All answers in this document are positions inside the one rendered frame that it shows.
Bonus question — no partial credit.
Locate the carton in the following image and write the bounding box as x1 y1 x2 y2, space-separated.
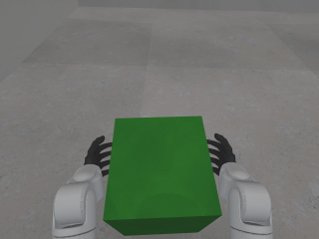
103 116 222 236

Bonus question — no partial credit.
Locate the robot left forearm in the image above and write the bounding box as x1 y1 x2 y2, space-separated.
52 164 105 239

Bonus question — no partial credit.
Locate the left robot hand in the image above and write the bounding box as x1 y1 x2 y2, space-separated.
84 135 113 177

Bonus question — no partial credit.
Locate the right robot hand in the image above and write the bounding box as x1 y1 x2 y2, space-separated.
206 133 236 176

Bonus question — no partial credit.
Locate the robot right forearm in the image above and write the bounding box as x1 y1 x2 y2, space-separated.
218 162 273 239

